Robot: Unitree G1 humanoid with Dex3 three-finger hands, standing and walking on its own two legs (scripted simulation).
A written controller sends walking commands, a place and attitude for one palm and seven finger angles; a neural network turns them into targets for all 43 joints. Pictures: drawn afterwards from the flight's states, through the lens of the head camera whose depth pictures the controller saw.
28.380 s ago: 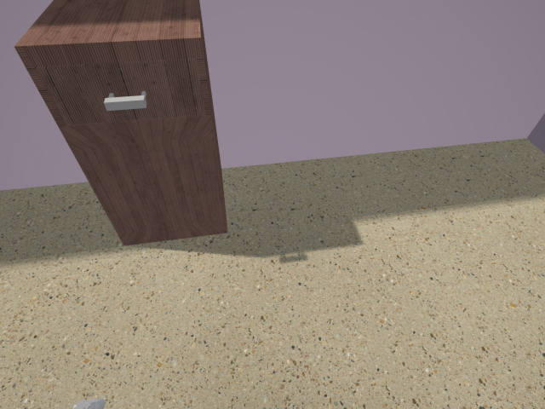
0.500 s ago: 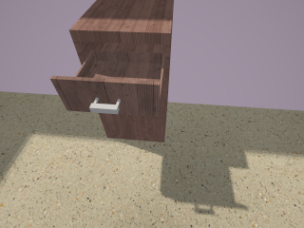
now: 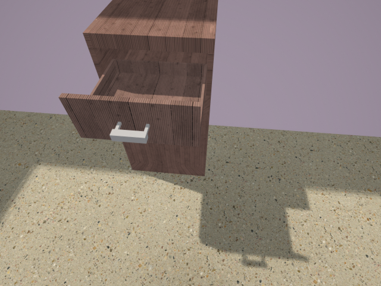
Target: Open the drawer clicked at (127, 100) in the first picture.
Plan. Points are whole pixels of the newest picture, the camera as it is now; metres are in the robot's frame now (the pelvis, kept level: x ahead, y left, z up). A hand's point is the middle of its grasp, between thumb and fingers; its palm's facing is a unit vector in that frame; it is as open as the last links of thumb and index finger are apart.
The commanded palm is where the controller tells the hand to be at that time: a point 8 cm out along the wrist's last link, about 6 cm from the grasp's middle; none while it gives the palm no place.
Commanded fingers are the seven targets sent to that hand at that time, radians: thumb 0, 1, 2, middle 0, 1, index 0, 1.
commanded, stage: look to check the result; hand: left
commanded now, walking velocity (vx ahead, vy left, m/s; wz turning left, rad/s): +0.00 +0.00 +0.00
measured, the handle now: (131, 131) +0.54 +0.22 -0.05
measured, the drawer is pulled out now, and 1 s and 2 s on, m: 0.29 0.29 0.29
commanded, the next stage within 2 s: stand and wait in 0.34 s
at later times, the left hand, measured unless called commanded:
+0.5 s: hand out of the picture +0.01 +0.17 -0.17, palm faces +0.03 -0.98 -0.21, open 7.4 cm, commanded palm none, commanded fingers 0.00 0.90 0.90 -0.20 -0.30 -0.20 -0.30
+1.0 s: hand out of the picture +0.02 +0.16 -0.17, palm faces +0.03 -0.98 -0.21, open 7.4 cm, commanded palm none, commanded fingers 0.00 0.90 0.90 -0.20 -0.30 -0.20 -0.30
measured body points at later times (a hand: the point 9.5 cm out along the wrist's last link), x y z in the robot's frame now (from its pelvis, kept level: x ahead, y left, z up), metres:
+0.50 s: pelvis +0.01 +0.00 +0.00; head +0.03 -0.02 +0.45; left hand +0.01 +0.22 -0.15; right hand -0.01 -0.20 -0.17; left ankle +0.00 +0.12 -0.74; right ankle +0.02 -0.08 -0.74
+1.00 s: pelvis +0.02 -0.01 +0.00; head +0.04 -0.02 +0.45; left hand +0.02 +0.22 -0.15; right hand +0.00 -0.21 -0.17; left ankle +0.00 +0.12 -0.74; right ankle +0.02 -0.08 -0.74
